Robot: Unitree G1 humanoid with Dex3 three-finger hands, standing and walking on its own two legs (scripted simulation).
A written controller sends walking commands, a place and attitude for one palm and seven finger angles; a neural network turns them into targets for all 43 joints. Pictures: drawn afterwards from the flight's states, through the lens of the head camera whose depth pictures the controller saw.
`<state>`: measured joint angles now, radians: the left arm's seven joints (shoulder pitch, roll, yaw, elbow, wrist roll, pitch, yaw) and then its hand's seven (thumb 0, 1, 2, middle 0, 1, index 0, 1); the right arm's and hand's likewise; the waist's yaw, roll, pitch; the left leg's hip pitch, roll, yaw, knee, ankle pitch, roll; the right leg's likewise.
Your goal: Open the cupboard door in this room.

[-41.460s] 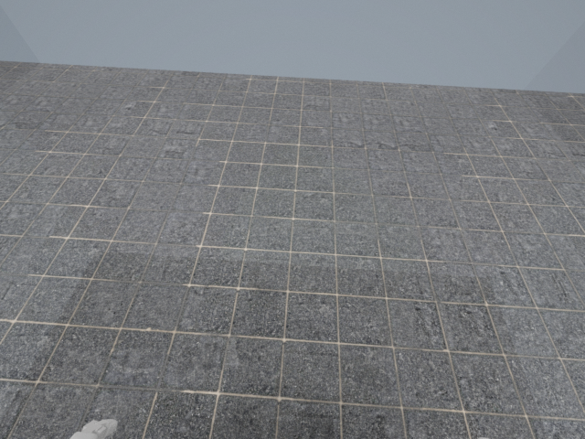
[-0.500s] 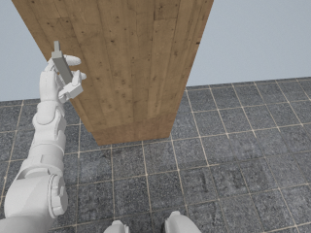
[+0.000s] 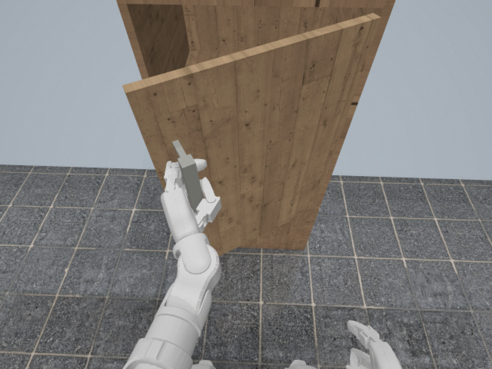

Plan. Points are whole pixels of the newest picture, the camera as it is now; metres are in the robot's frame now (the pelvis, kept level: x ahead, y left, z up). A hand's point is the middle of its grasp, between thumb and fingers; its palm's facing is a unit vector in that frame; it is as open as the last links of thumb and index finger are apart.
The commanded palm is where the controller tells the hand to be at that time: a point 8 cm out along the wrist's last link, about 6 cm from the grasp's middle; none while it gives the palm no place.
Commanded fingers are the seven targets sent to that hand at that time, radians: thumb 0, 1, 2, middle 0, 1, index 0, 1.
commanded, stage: pull the door open along its arc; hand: left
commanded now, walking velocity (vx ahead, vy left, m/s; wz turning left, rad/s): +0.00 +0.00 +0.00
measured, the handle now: (188, 178) +0.41 +0.12 +0.07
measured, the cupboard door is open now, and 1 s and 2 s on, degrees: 31 40 43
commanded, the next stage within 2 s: open thumb and fingers to let go in 0.18 s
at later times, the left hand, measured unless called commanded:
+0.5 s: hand (238, 228) +0.32 +0.03 +0.06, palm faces +0.38 -0.92 -0.04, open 6.6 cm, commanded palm +0.27 +0.07 +0.06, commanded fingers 0.00 0.06 0.54 -0.34 -1.26 -0.34 -1.26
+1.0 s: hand (236, 227) +0.32 +0.03 +0.07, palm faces +0.35 -0.94 -0.03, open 14.6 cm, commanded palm +0.28 +0.07 +0.06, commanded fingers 0.00 -0.50 0.30 -0.17 -0.45 -0.17 -0.45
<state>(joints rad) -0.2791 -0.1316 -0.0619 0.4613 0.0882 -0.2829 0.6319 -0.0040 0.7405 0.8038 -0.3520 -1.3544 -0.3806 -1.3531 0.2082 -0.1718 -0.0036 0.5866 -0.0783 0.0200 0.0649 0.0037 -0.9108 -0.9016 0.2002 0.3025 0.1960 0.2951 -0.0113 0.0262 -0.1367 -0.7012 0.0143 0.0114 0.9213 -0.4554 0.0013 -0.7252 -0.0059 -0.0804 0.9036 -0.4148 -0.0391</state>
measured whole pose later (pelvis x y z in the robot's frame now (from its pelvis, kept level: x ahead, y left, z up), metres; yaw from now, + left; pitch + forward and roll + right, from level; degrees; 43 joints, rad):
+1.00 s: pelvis -0.02 -0.02 +0.00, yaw +1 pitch +10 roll +1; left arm -0.14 -0.13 -0.20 0.35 0.09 -0.24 0.63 -0.01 -0.47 0.31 -0.26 -0.91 -0.26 -0.90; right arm 0.19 -0.18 -0.01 0.62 -0.07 0.00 0.00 0.01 -0.91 -0.90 0.20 0.30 0.20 0.30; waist -0.02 0.03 -0.12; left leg -0.65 0.01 -0.01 0.90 -0.42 -0.03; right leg -0.68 -0.01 -0.10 0.91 -0.41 -0.07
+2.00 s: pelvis +0.00 +0.00 +0.00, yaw +0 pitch +9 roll +0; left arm 0.24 0.04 -0.23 -0.01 -0.01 -0.29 0.11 -0.02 -0.50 0.30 -0.21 -0.33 -0.20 -0.33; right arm 0.24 -0.20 0.03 0.46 -0.01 -0.02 0.01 0.01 -0.91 -0.90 0.20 0.30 0.20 0.30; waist 0.01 0.02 -0.09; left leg -0.61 0.00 0.02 0.92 -0.47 0.01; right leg -0.64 -0.01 -0.06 0.92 -0.44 -0.03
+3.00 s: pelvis +0.00 +0.01 +0.01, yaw +1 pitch +5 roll -1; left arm 0.49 0.23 0.07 -0.33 -0.22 -0.16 -0.15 -0.02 -0.48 0.31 -0.16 -0.30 -0.15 -0.30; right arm 0.28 -0.24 0.05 0.46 0.04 -0.17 -0.06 0.01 -0.91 -0.90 0.20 0.30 0.20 0.30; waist 0.02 0.05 -0.10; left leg -0.51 0.01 -0.01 0.89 -0.46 0.01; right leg -0.52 -0.01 -0.09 0.85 -0.41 -0.02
